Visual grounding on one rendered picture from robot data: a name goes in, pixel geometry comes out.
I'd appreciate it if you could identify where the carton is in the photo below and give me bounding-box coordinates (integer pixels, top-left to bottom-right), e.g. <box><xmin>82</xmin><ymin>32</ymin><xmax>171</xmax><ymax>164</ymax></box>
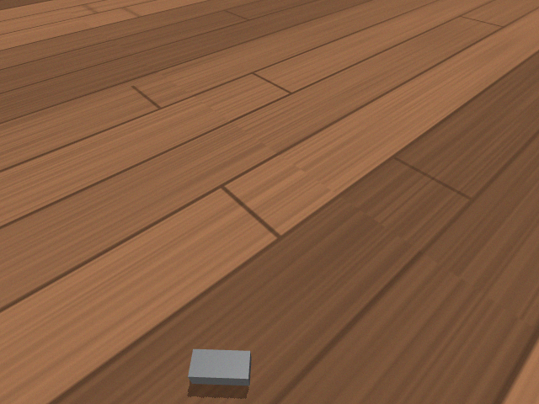
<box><xmin>188</xmin><ymin>349</ymin><xmax>252</xmax><ymax>385</ymax></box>

